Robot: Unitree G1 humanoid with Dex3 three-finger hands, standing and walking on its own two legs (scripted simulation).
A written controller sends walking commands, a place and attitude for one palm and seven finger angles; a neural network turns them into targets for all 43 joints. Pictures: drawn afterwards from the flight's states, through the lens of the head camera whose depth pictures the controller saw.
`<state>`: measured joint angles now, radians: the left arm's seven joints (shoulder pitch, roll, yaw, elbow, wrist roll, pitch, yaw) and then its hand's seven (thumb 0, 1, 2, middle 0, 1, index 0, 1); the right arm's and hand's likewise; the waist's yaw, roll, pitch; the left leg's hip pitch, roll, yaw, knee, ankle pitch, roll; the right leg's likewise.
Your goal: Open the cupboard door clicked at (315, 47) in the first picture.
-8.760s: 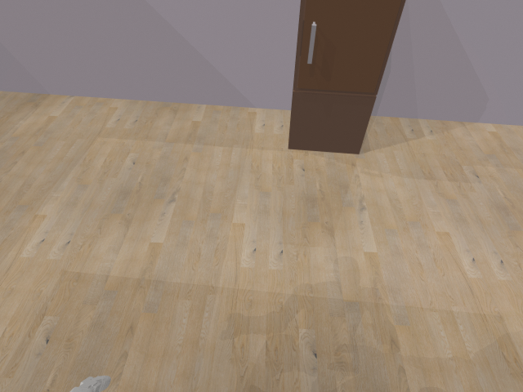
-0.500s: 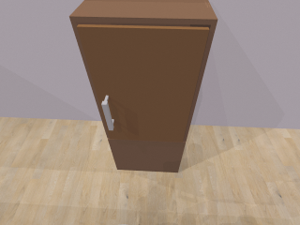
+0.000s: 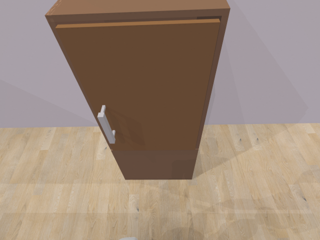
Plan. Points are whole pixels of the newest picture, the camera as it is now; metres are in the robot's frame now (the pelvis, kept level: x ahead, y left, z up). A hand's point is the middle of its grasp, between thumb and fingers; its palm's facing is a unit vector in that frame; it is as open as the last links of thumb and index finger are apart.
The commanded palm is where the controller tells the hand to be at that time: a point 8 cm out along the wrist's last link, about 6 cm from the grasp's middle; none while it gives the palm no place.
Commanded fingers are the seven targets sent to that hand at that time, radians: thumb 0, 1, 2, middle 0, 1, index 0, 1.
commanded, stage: come to a stop and stand still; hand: left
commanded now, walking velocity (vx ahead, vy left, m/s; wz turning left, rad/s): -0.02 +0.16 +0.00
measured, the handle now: (108, 125) +0.50 +0.23 -0.10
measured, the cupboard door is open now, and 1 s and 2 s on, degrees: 0 0 0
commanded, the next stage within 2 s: look again from close up in 0.90 s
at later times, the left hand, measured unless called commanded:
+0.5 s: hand out of the picture -0.05 +0.19 -0.16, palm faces +0.09 -0.98 -0.18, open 7.4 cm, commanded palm none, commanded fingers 0.00 0.90 0.90 -0.20 -0.30 -0.20 -0.30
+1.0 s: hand out of the picture -0.07 +0.11 -0.17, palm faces +0.09 -0.99 -0.10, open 7.4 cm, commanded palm none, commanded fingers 0.00 0.90 0.90 -0.20 -0.30 -0.20 -0.30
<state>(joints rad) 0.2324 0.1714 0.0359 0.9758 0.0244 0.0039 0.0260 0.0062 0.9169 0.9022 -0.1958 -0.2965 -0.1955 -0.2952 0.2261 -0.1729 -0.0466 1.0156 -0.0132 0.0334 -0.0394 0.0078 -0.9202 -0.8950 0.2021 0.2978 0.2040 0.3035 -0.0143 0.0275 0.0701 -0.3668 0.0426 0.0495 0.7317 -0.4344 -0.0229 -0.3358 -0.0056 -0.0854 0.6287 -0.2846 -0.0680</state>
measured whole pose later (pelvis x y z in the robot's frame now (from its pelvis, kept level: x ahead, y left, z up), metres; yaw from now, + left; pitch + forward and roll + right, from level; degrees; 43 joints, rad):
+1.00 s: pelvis -0.04 -0.02 +0.01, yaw +1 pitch -1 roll +0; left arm 0.33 0.09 0.00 1.14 0.01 -0.01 0.02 0.01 0.92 0.90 -0.20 -0.30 -0.20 -0.30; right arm 0.31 -0.10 0.01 1.14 -0.02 -0.02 -0.05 0.01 -0.91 -0.90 0.20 0.30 0.20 0.30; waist 0.01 -0.03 0.01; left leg -0.19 0.04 0.06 0.47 -0.27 -0.02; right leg -0.17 0.04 -0.07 0.46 -0.27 -0.06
